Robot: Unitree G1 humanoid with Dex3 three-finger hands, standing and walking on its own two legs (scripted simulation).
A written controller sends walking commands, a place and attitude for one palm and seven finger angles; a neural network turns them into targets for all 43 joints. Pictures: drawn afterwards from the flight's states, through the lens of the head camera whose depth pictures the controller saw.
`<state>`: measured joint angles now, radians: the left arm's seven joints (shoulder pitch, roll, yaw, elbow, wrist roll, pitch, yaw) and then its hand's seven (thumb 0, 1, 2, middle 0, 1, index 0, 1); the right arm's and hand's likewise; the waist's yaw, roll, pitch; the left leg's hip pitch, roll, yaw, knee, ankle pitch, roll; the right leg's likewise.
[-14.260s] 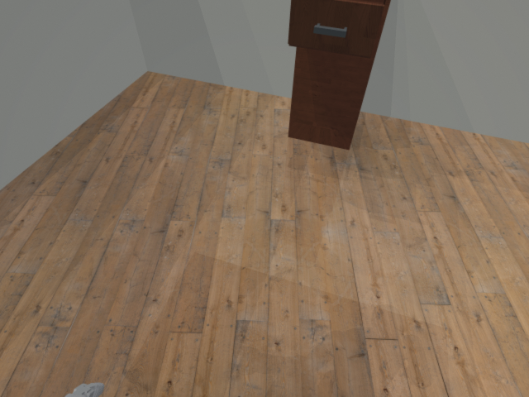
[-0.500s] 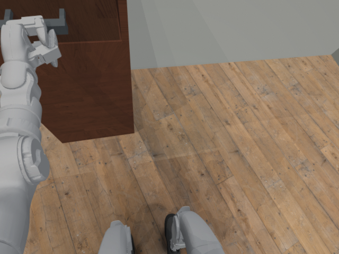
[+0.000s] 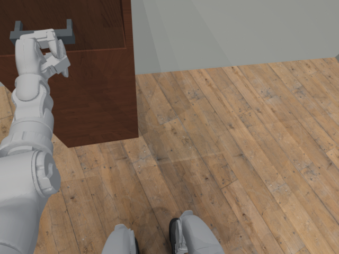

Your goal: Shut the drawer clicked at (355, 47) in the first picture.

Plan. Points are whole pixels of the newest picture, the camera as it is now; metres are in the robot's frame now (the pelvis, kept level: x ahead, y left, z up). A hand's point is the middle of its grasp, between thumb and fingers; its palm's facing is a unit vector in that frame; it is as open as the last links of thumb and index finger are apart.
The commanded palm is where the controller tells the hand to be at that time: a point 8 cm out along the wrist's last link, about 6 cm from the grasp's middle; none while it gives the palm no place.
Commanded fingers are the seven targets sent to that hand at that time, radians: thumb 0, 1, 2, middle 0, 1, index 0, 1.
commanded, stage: pull the fist back off the drawer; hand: left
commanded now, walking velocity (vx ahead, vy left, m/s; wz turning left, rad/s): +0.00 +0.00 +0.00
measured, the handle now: (44, 31) +0.61 +0.22 +0.08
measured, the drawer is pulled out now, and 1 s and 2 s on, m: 0.00 0.00 0.00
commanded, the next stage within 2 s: draw the hand back to the body in 0.12 s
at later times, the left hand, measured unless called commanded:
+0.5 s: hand (47, 78) +0.46 +0.19 +0.11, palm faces +0.11 -0.99 -0.03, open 3.3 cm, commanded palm +0.42 +0.23 +0.12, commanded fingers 0.00 0.90 0.90 -1.40 -1.60 -1.40 -1.60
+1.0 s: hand out of the picture +0.32 +0.21 +0.17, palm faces +0.30 -0.92 -0.27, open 3.3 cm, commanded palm +0.28 +0.25 +0.19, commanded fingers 0.00 0.90 0.90 -1.40 -1.60 -1.40 -1.60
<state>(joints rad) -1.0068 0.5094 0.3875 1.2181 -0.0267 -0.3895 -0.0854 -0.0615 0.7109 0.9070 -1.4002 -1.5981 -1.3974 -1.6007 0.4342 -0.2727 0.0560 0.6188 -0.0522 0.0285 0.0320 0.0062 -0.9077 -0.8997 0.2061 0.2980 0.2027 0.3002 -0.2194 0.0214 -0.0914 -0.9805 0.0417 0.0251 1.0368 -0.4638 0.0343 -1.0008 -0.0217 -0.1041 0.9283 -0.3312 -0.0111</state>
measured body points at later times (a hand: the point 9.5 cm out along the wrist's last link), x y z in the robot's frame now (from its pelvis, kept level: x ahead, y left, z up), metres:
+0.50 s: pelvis +0.06 +0.00 +0.04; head +0.14 -0.01 +0.48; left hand +0.45 +0.24 +0.11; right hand +0.13 -0.26 -0.08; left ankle +0.01 +0.10 -0.67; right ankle +0.05 -0.12 -0.67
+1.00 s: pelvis +0.05 -0.01 +0.07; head +0.05 -0.03 +0.52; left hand +0.30 +0.26 +0.19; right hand +0.24 -0.23 -0.01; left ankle +0.01 +0.10 -0.67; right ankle +0.05 -0.12 -0.67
